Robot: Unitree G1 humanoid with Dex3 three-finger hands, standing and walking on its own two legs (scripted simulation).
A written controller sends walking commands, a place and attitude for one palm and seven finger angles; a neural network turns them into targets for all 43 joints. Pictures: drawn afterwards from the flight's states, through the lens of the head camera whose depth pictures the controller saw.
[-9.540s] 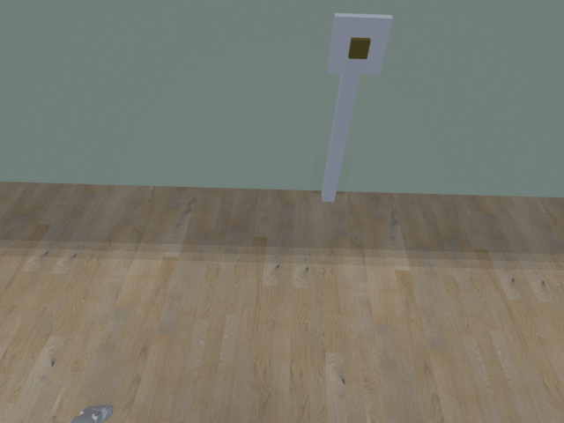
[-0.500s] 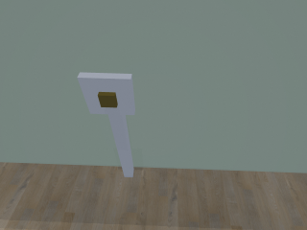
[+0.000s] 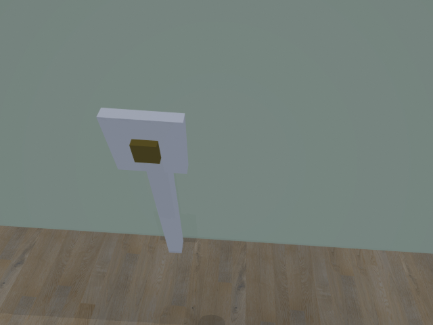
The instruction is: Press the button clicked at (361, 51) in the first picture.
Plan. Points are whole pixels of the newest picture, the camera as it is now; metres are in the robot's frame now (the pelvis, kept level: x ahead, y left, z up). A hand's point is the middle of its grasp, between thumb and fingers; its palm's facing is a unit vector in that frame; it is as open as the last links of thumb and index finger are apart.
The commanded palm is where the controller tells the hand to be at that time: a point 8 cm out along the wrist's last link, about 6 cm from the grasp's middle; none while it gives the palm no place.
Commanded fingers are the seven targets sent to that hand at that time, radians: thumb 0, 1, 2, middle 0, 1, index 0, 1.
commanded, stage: come to a stop and stand still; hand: left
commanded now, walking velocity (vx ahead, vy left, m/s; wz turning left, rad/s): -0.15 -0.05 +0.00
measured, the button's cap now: (146, 150) +0.46 +0.20 +0.01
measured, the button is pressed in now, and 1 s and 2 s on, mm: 0 0 0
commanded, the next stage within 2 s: look again from close up in 0.62 s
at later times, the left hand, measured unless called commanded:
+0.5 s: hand out of the picture +0.03 +0.14 -0.16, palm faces +0.06 -0.98 -0.20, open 7.2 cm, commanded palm none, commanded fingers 0.00 0.90 0.90 -0.20 -0.30 -0.20 -0.30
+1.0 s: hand out of the picture -0.04 +0.14 -0.17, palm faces +0.05 -0.98 -0.18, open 7.4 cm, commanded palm none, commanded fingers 0.00 0.90 0.90 -0.20 -0.30 -0.20 -0.30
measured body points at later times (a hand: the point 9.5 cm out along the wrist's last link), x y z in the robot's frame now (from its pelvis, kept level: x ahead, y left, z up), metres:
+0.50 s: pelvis -0.02 -0.04 +0.01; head -0.02 -0.04 +0.46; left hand +0.03 +0.19 -0.15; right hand -0.02 -0.26 -0.15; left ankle -0.03 +0.09 -0.73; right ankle -0.01 -0.12 -0.73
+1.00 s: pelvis -0.03 -0.02 +0.00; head -0.03 -0.03 +0.45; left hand -0.04 +0.20 -0.15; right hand -0.04 -0.22 -0.16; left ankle -0.04 +0.09 -0.73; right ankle -0.01 -0.12 -0.73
